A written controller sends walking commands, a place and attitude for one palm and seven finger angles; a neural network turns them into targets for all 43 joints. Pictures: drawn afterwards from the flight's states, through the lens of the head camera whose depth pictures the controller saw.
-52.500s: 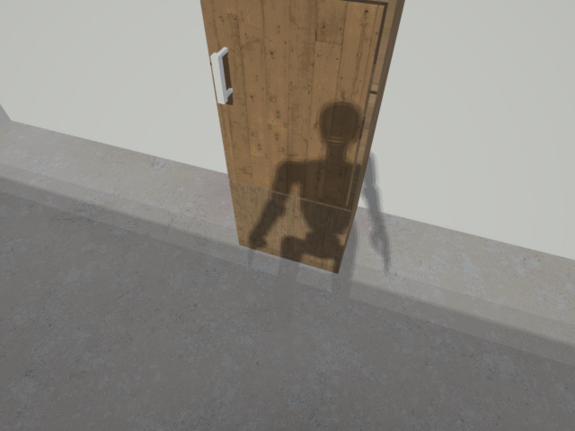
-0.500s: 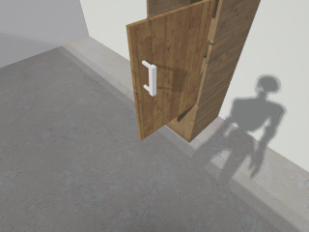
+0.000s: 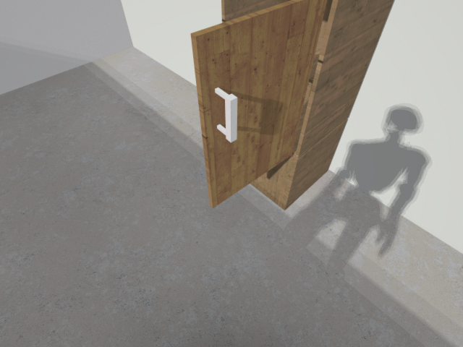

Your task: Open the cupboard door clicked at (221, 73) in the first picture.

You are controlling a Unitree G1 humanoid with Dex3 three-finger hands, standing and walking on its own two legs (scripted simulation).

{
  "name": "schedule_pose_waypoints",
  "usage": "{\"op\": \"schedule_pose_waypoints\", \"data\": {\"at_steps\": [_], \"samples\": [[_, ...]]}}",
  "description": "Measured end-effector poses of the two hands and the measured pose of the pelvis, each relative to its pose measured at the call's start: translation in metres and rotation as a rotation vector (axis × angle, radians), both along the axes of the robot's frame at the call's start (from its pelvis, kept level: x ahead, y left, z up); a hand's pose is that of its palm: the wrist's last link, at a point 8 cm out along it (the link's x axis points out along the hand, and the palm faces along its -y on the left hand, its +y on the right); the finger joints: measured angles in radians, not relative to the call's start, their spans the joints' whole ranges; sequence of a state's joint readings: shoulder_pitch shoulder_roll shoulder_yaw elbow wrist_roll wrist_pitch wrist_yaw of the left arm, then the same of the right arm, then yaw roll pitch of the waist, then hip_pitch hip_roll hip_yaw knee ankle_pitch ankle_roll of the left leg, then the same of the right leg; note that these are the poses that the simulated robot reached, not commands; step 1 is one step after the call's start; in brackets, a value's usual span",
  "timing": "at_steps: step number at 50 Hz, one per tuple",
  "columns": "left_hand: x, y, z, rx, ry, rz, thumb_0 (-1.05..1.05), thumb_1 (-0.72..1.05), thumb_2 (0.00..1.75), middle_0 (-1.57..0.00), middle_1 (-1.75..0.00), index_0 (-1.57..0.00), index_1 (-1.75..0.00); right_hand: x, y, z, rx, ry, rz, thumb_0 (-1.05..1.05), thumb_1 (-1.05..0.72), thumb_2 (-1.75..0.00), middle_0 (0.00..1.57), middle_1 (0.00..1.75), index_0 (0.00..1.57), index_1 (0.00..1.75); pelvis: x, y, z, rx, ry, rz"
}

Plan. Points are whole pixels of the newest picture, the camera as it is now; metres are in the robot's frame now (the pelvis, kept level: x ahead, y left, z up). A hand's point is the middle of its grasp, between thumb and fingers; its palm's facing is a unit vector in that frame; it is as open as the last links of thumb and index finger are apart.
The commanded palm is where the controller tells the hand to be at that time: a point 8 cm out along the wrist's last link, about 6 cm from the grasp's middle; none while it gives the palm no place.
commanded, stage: look to check the result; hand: left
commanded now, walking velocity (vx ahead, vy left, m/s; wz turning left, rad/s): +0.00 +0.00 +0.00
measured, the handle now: (225, 115) +0.61 +0.05 +0.05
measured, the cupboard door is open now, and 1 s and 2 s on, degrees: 86 86 86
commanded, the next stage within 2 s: stand and wait in 0.32 s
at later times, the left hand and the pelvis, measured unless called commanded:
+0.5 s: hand out of the picture +0.07 +0.22 -0.16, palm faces +0.00 -0.95 -0.31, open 7.4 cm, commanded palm none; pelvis +0.01 -0.01 +0.00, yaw +0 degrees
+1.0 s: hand out of the picture +0.10 +0.22 -0.15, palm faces -0.03 -0.94 -0.33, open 7.4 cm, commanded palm none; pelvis +0.03 -0.02 +0.01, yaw +0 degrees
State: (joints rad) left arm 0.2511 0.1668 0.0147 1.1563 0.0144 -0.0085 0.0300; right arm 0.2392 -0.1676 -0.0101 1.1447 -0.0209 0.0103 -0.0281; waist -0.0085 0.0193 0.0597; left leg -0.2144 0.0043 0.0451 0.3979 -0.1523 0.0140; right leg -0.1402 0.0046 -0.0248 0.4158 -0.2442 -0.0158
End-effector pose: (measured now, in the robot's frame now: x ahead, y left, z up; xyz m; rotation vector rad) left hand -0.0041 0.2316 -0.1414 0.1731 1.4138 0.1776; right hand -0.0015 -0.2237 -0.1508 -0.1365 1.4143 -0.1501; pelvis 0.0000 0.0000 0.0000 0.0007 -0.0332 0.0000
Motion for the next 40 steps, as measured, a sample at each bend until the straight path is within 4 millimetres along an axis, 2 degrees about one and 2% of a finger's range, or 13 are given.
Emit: {"op": "schedule_pose_waypoints", "data": {"at_steps": [26,40], "samples": [[0.075,0.036,0.021,0.097,-0.139,-0.061,0.01,0.91,0.90,-0.20,-0.30,-0.20,-0.30,0.073,-0.056,0.018,-0.101,-0.123,0.066,0.00,-0.91,-0.90,0.21,0.30,0.20,0.30,0.015,-0.008,0.004,0.003,0.006,0.006],[0.095,0.038,0.026,0.115,-0.154,-0.082,0.01,0.91,0.90,-0.20,-0.30,-0.20,-0.30,0.093,-0.072,0.024,-0.124,-0.142,0.076,0.00,-0.91,-0.90,0.21,0.30,0.20,0.30,0.026,-0.014,0.005,0.006,0.010,0.000]]}}
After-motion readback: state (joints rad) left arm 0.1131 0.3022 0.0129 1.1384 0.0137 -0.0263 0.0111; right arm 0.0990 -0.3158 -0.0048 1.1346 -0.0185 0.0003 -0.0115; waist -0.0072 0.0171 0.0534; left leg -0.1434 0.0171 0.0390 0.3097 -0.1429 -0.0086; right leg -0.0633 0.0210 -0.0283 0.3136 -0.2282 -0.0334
